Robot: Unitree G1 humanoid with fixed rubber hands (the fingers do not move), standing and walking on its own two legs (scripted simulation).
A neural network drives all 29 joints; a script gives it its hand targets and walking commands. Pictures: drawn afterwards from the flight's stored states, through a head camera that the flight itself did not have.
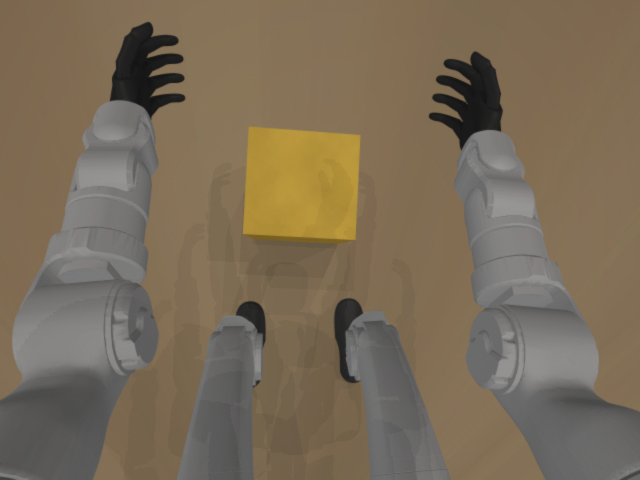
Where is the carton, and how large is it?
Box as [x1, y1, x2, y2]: [243, 127, 359, 243]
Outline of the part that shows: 249,127 243,233 257,239 333,243 355,239 359,135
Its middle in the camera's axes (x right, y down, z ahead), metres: -0.04 -0.11 +0.84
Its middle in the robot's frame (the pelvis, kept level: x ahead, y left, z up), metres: +0.48 -0.01 -0.51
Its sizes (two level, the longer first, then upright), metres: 0.210 0.200 0.250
